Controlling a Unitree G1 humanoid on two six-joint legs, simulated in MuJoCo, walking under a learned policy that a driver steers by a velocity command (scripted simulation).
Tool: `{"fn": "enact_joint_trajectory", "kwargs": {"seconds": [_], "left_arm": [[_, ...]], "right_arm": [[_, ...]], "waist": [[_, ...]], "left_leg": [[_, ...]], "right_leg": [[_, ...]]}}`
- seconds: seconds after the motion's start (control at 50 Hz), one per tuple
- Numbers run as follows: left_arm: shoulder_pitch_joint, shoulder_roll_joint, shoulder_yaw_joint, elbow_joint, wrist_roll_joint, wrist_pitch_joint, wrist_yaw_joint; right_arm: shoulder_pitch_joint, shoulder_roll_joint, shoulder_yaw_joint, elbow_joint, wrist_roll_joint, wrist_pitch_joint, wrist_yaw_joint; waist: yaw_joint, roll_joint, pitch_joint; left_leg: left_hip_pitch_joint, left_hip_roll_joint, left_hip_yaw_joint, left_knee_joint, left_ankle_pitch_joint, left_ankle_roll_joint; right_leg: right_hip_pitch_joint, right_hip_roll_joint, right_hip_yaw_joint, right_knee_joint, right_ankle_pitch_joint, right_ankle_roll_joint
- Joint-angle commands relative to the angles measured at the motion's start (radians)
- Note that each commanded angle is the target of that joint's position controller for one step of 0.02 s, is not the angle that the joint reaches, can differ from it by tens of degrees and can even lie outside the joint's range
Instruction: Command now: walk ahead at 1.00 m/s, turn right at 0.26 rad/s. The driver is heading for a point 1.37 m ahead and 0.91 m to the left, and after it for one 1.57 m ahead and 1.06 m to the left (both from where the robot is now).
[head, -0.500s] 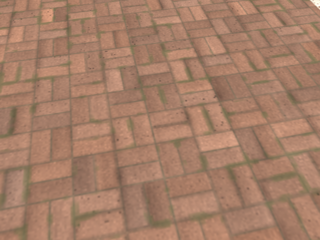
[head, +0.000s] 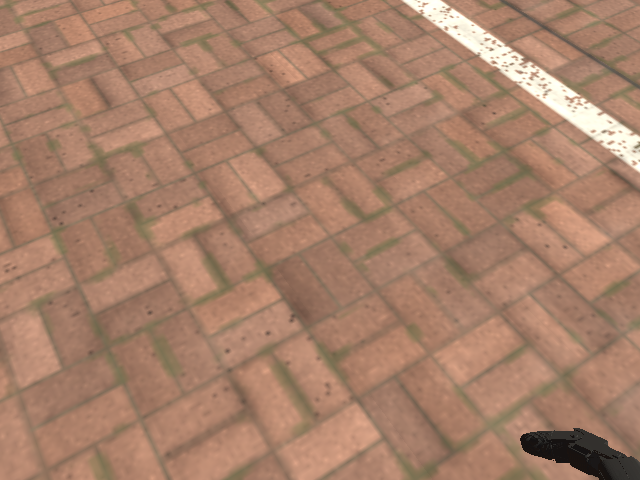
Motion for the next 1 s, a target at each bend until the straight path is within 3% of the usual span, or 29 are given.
{"fn": "enact_joint_trajectory", "kwargs": {"seconds": [0.02, 0.08, 0.12, 0.16, 0.18, 0.2, 0.22, 0.24, 0.26, 0.3, 0.34, 0.38, 0.42, 0.46, 0.54, 0.58, 0.6, 0.62, 0.64, 0.66, 0.68, 0.7, 0.72, 0.74, 0.76, 0.8, 0.88, 0.94, 1.0], "left_arm": [[-0.010, 0.102, 0.019, -0.062, -0.017, -0.054, -0.011], [0.037, 0.122, 0.015, -0.032, -0.008, -0.066, -0.008], [0.043, 0.154, 0.016, -0.018, 0.012, -0.063, 0.009], [0.013, 0.196, 0.024, -0.017, 0.046, -0.045, 0.035], [-0.031, 0.207, 0.028, -0.028, 0.067, -0.031, 0.045], [-0.115, 0.219, 0.033, -0.050, 0.073, -0.016, 0.051], [-0.186, 0.167, 0.018, -0.084, 0.071, -0.023, 0.048], [-0.037, 0.027, -0.015, -0.135, 0.010, -0.047, 0.013], [-0.104, 0.080, -0.034, -0.152, 0.032, -0.066, 0.018], [-0.242, 0.105, -0.041, -0.188, 0.044, -0.083, 0.006], [-0.271, 0.071, -0.058, -0.226, 0.080, -0.049, -0.004], [-0.294, 0.052, -0.075, -0.263, 0.086, -0.018, -0.010], [-0.431, 0.049, -0.089, -0.326, 0.069, -0.017, -0.021], [-0.530, 0.020, -0.104, -0.360, 0.048, -0.021, -0.031], [-0.580, 0.037, -0.099, -0.383, 0.031, -0.027, -0.020], [-0.509, 0.083, -0.079, -0.366, 0.033, -0.034, -0.005], [-0.387, 0.125, -0.059, -0.334, 0.028, -0.039, 0.008], [-0.198, 0.166, -0.037, -0.289, 0.029, -0.046, 0.023], [0.037, 0.244, -0.003, -0.256, 0.054, -0.047, 0.047], [-0.007, 0.305, 0.013, -0.256, 0.075, -0.041, 0.042], [-0.088, 0.239, 0.022, -0.262, 0.065, -0.025, 0.035], [-0.144, 0.131, -0.003, -0.265, 0.056, -0.024, 0.032], [-0.154, 0.088, -0.013, -0.239, 0.058, -0.025, 0.027], [-0.134, 0.077, -0.017, -0.205, 0.056, -0.029, 0.028], [-0.113, 0.071, -0.018, -0.177, 0.051, -0.037, 0.027], [-0.088, 0.037, -0.023, -0.130, 0.023, -0.055, 0.011], [-0.163, 0.062, -0.018, -0.112, 0.020, -0.076, 0.004], [-0.121, 0.107, -0.009, -0.083, 0.020, -0.079, 0.006], [-0.049, 0.192, 0.009, -0.079, 0.021, -0.059, 0.021]], "right_arm": [[-0.061, -0.045, -0.001, -0.047, 0.026, -0.001, 0.017], [-0.118, -0.080, -0.012, -0.048, 0.045, -0.004, 0.019], [-0.097, -0.115, -0.025, -0.041, 0.043, -0.009, 0.017], [0.054, -0.170, -0.049, 0.007, 0.049, -0.006, 0.014], [0.241, -0.204, -0.066, 0.068, 0.056, 0.000, 0.008], [0.471, -0.226, -0.084, 0.145, 0.056, 0.006, 0.000], [0.643, -0.275, -0.109, 0.187, 0.050, 0.018, -0.013], [0.538, -0.346, -0.125, 0.193, 0.029, 0.026, -0.006], [0.411, -0.271, -0.125, 0.140, 0.038, 0.030, 0.005], [0.369, -0.166, -0.101, 0.161, 0.042, 0.025, 0.002], [0.368, -0.152, -0.086, 0.189, 0.048, 0.008, -0.012], [0.374, -0.185, -0.092, 0.188, 0.056, -0.012, -0.007], [0.380, -0.206, -0.101, 0.175, 0.056, -0.021, -0.008], [0.401, -0.208, -0.110, 0.174, 0.065, -0.022, -0.005], [0.470, -0.237, -0.127, 0.184, 0.073, -0.015, -0.005], [0.462, -0.257, -0.133, 0.180, 0.068, -0.012, -0.017], [0.441, -0.292, -0.140, 0.175, 0.061, -0.014, -0.016], [0.381, -0.304, -0.143, 0.158, 0.059, -0.021, -0.011], [0.350, -0.205, -0.117, 0.124, 0.056, -0.034, -0.010], [0.459, -0.080, -0.078, 0.061, 0.109, -0.031, -0.013], [0.412, -0.156, -0.076, 0.081, 0.081, -0.007, -0.024], [0.301, -0.189, -0.085, 0.085, 0.056, 0.004, -0.019], [0.251, -0.180, -0.086, 0.076, 0.046, 0.012, -0.006], [0.197, -0.159, -0.085, 0.058, 0.028, 0.023, 0.011], [0.208, -0.130, -0.078, 0.043, 0.023, 0.039, 0.025], [0.151, -0.089, -0.063, -0.003, 0.024, 0.065, 0.039], [0.029, -0.096, -0.043, -0.095, 0.025, 0.072, 0.065], [-0.074, -0.102, -0.031, -0.119, 0.026, 0.070, 0.085], [-0.027, -0.137, -0.041, -0.091, 0.028, 0.062, 0.078]], "waist": [[0.011, 0.011, 0.049], [0.049, -0.017, 0.042], [0.022, -0.062, 0.002], [-0.078, -0.121, -0.094], [-0.167, -0.142, -0.168], [-0.291, -0.125, -0.224], [-0.361, -0.016, -0.260], [-0.141, 0.400, -0.313], [-0.171, 0.131, -0.299], [-0.110, -0.117, -0.093], [-0.039, -0.107, 0.001], [-0.016, -0.049, 0.037], [-0.045, -0.025, 0.085], [-0.094, 0.006, 0.084], [-0.156, 0.045, 0.002], [-0.119, 0.045, -0.073], [-0.053, 0.047, -0.161], [0.059, 0.044, -0.255], [0.143, -0.057, -0.404], [0.031, -0.398, -0.568], [0.028, -0.266, -0.454], [0.046, -0.127, -0.283], [0.032, -0.045, -0.171], [0.018, -0.041, -0.107], [-0.010, -0.094, -0.078], [-0.040, -0.110, -0.039], [-0.097, -0.108, 0.027], [-0.076, -0.047, 0.085], [-0.114, -0.091, 0.009]], "left_leg": [[0.203, -0.053, 0.151, -0.285, 0.321, 0.050], [0.187, -0.102, 0.185, -0.428, 0.419, 0.122], [0.205, -0.169, 0.210, -0.466, 0.329, 0.156], [0.318, -0.255, 0.206, -0.447, 0.185, 0.183], [0.456, -0.284, 0.203, -0.423, 0.128, 0.196], [0.653, -0.266, 0.189, -0.461, 0.102, 0.221], [0.882, -0.155, 0.020, -0.383, -0.075, 0.280], [1.181, 0.110, -0.692, -0.565, -0.204, 0.508], [1.131, 0.119, -0.828, -0.711, -0.341, 0.516], [0.790, 0.056, -0.601, -0.766, -0.263, 0.424], [0.560, -0.047, -0.453, -0.789, -0.131, 0.379], [0.422, -0.099, -0.380, -0.823, -0.086, 0.381], [0.305, -0.136, -0.334, -0.881, 0.000, 0.372], [0.279, -0.179, -0.287, -0.881, 0.140, 0.315], [0.513, -0.152, -0.310, -0.778, 0.440, 0.253], [0.600, -0.150, -0.317, -0.619, 0.650, 0.211], [0.613, -0.156, -0.312, -0.453, 0.725, 0.191], [0.508, -0.189, -0.299, -0.228, 0.635, 0.174], [0.365, -0.229, -0.222, 0.083, 0.285, 0.180], [0.074, -0.321, -0.106, 0.382, -0.341, 0.146], [-0.070, -0.211, -0.057, 0.453, -0.246, 0.161], [-0.097, -0.169, -0.033, 0.411, -0.159, 0.158], [-0.079, -0.140, -0.021, 0.368, -0.129, 0.150], [-0.066, -0.111, -0.023, 0.337, -0.126, 0.148], [-0.057, -0.097, -0.017, 0.333, -0.132, 0.140], [-0.100, -0.062, -0.006, 0.320, -0.126, 0.137], [-0.066, -0.060, 0.049, 0.143, 0.089, 0.133], [0.078, -0.112, 0.184, -0.128, 0.203, 0.171], [0.238, -0.226, 0.274, -0.218, 0.132, 0.224]], "right_leg": [[-0.196, -0.213, 0.108, -0.249, 0.501, -0.027], [0.036, -0.272, 0.048, -0.295, 0.679, 0.031], [0.194, -0.310, -0.009, -0.219, 1.005, 0.069], [0.294, -0.361, -0.053, -0.017, 1.337, 0.105], [0.288, -0.371, -0.074, 0.184, 1.428, 0.115], [0.181, -0.354, -0.123, 0.492, 1.380, 0.127], [-0.100, -0.261, -0.138, 0.943, 0.875, 0.126], [-0.650, -0.061, -0.053, 1.305, -0.193, 0.216], [-0.760, -0.138, 0.065, 1.290, -0.104, 0.172], [-0.686, -0.242, 0.064, 1.083, 0.009, 0.155], [-0.612, -0.280, 0.045, 0.973, -0.021, 0.185], [-0.585, -0.307, 0.003, 0.829, -0.051, 0.210], [-0.532, -0.311, -0.053, 0.611, 0.072, 0.238], [-0.423, -0.289, -0.082, 0.392, 0.271, 0.245], [-0.351, -0.235, -0.078, 0.209, 0.383, 0.220], [-0.218, -0.195, -0.067, 0.134, 0.286, 0.201], [-0.077, -0.183, -0.061, 0.132, 0.204, 0.188], [0.152, -0.245, -0.014, 0.146, 0.151, 0.169], [0.392, -0.462, 0.175, 0.162, -0.187, 0.135], [0.607, -0.754, 0.741, -0.003, -0.368, 0.015], [0.499, -0.708, 0.771, -0.053, -0.522, 0.001], [0.354, -0.640, 0.572, -0.053, -0.422, 0.027], [0.220, -0.599, 0.423, -0.069, -0.218, 0.044], [0.136, -0.551, 0.297, -0.089, -0.077, 0.068], [0.083, -0.543, 0.224, -0.101, -0.008, 0.075], [0.043, -0.532, 0.106, -0.136, 0.122, 0.099], [-0.070, -0.470, -0.164, -0.222, 0.332, 0.136], [-0.078, -0.417, -0.313, -0.261, 0.524, 0.165], [0.081, -0.440, -0.351, -0.062, 1.182, 0.188]]}}
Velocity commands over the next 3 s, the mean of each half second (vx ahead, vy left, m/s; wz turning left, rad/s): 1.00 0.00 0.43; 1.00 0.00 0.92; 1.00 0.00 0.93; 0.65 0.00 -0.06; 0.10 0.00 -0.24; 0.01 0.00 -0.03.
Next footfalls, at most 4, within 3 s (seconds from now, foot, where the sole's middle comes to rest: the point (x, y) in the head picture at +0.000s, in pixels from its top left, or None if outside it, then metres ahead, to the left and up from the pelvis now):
0.22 left None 0.42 0.12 -0.77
0.64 right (344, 311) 0.87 0.03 -0.77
1.08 left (195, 234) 1.09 0.43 -0.77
1.46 right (145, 138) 1.46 0.66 -0.77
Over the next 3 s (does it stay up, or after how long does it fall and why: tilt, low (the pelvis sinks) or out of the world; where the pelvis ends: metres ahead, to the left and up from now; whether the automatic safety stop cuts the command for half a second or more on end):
stays up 1.44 0.96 0.01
